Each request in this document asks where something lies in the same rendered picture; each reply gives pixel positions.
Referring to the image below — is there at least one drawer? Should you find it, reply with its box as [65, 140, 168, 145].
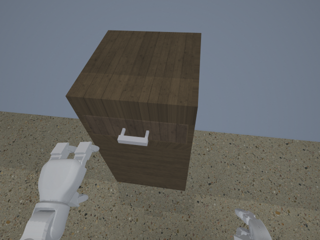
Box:
[83, 115, 188, 144]

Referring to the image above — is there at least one robot left forearm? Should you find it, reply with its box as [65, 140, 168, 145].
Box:
[20, 200, 70, 240]

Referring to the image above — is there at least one right robot hand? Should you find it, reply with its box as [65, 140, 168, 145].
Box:
[233, 208, 272, 240]

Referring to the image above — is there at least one cabinet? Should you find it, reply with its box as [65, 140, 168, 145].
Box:
[66, 30, 202, 191]

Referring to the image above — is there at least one handle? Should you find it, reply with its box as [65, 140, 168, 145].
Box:
[117, 128, 149, 146]

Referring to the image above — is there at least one left robot hand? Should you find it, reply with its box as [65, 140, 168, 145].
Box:
[38, 141, 100, 207]

